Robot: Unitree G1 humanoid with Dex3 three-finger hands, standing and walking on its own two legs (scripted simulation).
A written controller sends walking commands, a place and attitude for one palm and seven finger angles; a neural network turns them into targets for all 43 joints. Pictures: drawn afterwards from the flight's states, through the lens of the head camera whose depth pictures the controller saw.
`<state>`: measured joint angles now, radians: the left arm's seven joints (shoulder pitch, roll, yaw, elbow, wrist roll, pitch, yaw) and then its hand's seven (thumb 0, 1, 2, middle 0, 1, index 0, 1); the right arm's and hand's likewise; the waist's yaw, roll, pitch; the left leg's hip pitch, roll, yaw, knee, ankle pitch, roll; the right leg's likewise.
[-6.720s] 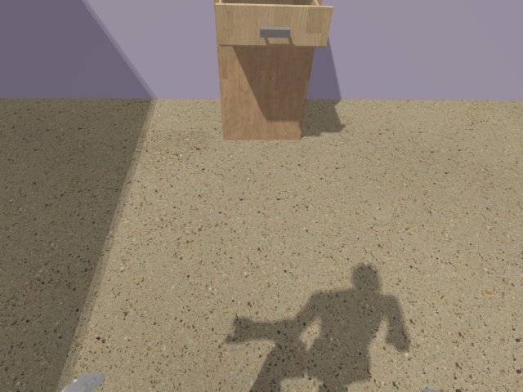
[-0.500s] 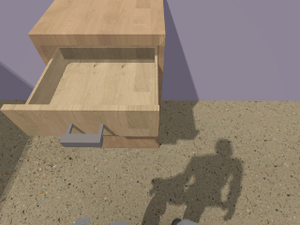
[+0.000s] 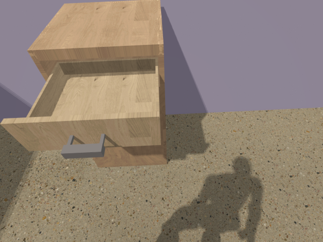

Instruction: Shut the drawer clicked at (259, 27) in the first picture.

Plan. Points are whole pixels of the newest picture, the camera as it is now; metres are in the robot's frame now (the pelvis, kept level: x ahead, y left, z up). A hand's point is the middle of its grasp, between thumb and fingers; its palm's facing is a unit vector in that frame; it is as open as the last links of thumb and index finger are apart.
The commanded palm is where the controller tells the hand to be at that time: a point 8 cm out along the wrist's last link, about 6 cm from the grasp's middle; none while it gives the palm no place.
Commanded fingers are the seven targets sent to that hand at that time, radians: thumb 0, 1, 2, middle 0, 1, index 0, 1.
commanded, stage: come to a stop and stand still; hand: left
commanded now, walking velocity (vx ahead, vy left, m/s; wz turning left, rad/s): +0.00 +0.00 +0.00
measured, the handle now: (85, 144) +0.37 +0.24 +0.01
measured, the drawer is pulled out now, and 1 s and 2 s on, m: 0.30 0.30 0.30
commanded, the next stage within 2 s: look again from close up in 0.44 s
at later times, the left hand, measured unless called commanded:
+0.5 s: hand out of the picture -0.02 +0.12 -0.17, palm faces +0.08 -0.99 -0.14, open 7.3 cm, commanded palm none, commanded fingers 0.00 0.90 0.90 -0.20 -0.30 -0.20 -0.30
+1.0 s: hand out of the picture +0.00 +0.20 -0.17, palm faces +0.02 -0.98 -0.20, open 7.3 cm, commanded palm none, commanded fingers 0.00 0.90 0.90 -0.20 -0.30 -0.20 -0.30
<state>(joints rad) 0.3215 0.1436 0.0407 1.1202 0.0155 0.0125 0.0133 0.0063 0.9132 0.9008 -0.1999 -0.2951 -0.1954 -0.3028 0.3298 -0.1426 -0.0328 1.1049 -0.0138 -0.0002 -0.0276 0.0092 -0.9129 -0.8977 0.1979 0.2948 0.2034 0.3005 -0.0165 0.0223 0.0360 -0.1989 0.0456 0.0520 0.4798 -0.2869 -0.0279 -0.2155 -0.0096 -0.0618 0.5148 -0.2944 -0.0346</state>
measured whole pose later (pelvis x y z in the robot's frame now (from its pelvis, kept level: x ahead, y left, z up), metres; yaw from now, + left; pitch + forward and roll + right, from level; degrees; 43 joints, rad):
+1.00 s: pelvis -0.02 +0.03 +0.00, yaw -1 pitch -1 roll +0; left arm 0.29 0.15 0.00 1.07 0.01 -0.01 0.04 0.00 0.92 0.90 -0.20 -0.30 -0.20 -0.30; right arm 0.34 -0.12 0.03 1.09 -0.02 -0.01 -0.02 0.01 -0.91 -0.90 0.20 0.29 0.20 0.30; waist -0.01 0.01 0.02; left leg -0.19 -0.04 0.07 0.46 -0.25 0.06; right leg -0.21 -0.01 -0.04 0.48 -0.26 -0.01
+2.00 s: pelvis +0.12 +0.02 +0.00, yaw +5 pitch -1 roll +0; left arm 0.16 0.20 0.05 0.96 0.01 0.03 0.04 0.01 0.93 0.90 -0.20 -0.30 -0.20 -0.30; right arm 0.25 -0.14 -0.02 1.03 -0.03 0.01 -0.03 0.01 -0.92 -0.90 0.20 0.29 0.20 0.30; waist -0.01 0.02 0.14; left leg -0.12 0.00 0.06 0.50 -0.36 0.04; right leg -0.39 -0.03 -0.05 0.71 -0.28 -0.01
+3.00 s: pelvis +0.07 -0.01 +0.00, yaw +4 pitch +0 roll -1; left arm 0.29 0.14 0.00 1.04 0.02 -0.03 0.05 0.01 0.95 0.90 -0.20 -0.30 -0.20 -0.30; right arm 0.32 -0.16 -0.01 1.06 -0.02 0.02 0.00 0.01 -0.91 -0.90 0.20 0.29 0.20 0.30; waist -0.05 0.05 0.02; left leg -0.32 0.03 0.03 0.77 -0.40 0.00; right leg -0.20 0.07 -0.05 0.47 -0.28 -0.07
